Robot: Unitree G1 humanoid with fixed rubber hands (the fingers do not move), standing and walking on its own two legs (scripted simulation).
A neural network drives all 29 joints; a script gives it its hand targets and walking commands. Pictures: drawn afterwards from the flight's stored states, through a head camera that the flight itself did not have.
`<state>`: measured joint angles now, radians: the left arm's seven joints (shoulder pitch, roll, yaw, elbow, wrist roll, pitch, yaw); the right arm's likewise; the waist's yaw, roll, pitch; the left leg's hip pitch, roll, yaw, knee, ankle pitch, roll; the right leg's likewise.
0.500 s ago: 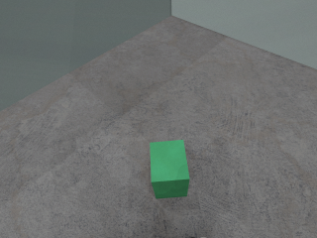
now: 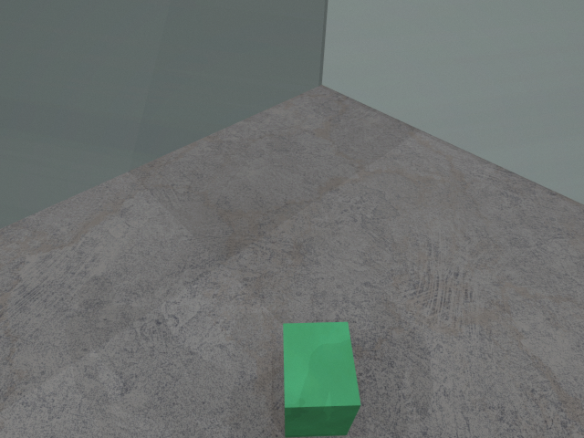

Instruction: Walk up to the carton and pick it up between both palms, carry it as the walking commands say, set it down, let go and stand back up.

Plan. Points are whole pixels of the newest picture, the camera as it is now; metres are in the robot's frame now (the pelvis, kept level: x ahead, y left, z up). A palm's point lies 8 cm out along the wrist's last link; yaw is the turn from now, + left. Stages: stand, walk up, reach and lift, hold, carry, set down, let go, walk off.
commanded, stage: walk up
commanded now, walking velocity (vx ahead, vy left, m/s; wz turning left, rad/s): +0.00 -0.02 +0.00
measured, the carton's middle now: (315, 381) +0.44 -0.04 -0.63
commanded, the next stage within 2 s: stand in 1.94 s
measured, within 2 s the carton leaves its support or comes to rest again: neither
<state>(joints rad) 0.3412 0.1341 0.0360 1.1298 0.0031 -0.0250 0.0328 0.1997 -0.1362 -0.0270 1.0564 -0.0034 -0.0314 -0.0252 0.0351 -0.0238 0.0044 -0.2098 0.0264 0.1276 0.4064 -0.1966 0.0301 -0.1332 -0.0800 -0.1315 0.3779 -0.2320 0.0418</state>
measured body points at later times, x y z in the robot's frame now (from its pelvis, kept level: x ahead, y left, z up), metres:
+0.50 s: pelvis -0.01 -0.03 +0.00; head +0.01 -0.03 +0.45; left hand +0.03 +0.22 -0.16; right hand -0.02 -0.28 -0.15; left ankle +0.02 +0.10 -0.74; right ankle -0.02 -0.17 -0.71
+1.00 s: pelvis -0.02 -0.07 +0.00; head -0.01 -0.07 +0.45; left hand -0.01 +0.15 -0.16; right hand -0.04 -0.29 -0.16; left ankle -0.04 +0.05 -0.74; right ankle -0.01 -0.18 -0.74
